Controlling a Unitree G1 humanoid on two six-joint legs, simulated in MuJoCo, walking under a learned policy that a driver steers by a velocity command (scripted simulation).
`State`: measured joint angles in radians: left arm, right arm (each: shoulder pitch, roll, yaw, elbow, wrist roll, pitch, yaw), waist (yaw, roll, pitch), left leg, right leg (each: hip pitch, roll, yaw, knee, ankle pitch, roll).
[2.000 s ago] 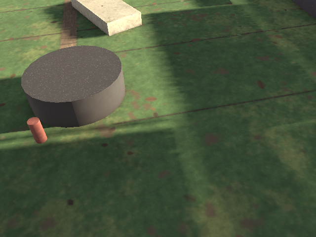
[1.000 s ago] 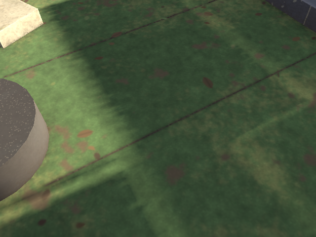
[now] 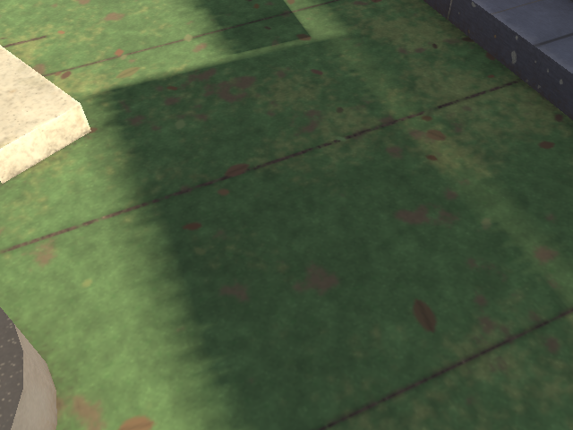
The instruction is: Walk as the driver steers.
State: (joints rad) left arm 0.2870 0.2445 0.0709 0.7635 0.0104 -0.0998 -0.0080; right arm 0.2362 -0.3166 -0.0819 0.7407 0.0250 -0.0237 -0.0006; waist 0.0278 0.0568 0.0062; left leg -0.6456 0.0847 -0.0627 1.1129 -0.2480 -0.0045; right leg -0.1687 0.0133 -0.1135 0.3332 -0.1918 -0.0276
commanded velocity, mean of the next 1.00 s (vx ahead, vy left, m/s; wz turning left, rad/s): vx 0.43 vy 0.00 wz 0.16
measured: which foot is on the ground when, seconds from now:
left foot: up 0.00-0.26, down 0.28-0.84, up 0.86-1.00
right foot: down 0.00-0.28, up 0.30-0.80, down 0.82-1.00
